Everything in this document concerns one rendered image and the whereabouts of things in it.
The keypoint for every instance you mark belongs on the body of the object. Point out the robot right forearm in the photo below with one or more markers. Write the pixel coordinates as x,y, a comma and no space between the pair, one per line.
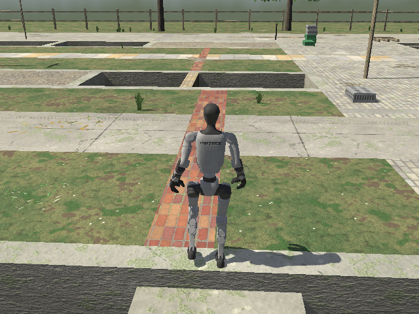
240,171

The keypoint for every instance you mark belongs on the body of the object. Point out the robot left hand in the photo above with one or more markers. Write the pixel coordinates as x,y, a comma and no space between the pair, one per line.
173,184

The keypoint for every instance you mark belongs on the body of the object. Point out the robot left forearm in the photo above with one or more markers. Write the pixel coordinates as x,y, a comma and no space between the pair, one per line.
178,172

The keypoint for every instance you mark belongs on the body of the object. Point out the right robot upper arm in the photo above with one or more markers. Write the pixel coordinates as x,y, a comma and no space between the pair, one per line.
234,150

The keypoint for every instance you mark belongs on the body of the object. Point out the left robot foot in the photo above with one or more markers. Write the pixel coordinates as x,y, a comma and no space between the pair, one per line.
191,254

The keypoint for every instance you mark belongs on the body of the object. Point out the left robot upper arm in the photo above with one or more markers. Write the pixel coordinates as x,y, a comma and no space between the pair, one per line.
186,149

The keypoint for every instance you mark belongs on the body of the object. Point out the robot torso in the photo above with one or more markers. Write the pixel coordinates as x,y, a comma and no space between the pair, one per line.
210,153

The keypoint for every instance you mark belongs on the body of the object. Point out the robot right hand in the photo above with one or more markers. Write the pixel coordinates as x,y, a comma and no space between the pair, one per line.
236,180

